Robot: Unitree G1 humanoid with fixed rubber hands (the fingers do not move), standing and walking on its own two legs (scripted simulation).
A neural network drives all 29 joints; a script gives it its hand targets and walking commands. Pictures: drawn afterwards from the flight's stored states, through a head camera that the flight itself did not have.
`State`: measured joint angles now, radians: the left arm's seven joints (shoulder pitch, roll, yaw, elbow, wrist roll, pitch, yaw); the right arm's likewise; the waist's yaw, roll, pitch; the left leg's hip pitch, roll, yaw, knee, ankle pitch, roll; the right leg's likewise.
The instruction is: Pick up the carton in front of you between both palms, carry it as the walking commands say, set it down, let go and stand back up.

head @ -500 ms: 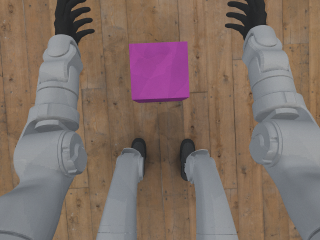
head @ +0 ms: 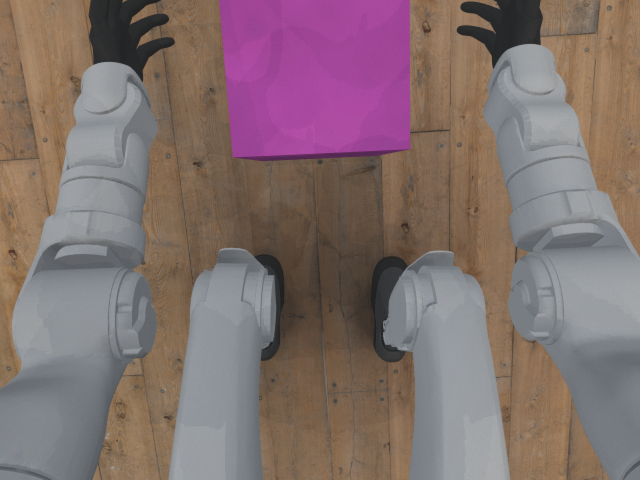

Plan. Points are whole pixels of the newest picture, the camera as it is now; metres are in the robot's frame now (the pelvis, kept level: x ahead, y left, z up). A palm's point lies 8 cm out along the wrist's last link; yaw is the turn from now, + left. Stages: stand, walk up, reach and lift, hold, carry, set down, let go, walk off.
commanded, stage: reach and lift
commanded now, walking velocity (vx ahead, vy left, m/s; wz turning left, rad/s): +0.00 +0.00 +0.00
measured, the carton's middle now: (317, 86) +0.52 +0.03 -0.33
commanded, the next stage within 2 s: none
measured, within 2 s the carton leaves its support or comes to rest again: leaves its support in 1.22 s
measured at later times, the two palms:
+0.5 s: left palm (180, 76) +0.52 +0.20 -0.27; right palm (459, 69) +0.53 -0.16 -0.28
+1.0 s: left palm (198, 74) +0.52 +0.18 -0.26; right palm (436, 66) +0.53 -0.13 -0.26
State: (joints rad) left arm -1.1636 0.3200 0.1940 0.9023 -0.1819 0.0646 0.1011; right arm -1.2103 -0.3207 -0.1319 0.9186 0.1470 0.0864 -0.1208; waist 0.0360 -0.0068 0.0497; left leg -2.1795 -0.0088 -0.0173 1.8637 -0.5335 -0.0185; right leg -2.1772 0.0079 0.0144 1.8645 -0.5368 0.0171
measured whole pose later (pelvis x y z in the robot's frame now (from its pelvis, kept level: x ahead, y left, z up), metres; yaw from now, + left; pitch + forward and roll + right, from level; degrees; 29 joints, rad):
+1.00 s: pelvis -0.02 +0.00 -0.09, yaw +0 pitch +37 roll -1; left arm -1.51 0.31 0.06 1.20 -0.24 0.02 0.16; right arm -1.54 -0.29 -0.06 1.21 0.19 0.03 -0.16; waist 0.03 0.00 0.38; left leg -2.27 -0.02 -0.02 2.17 -0.54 -0.02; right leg -2.26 0.01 0.02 2.16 -0.54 0.03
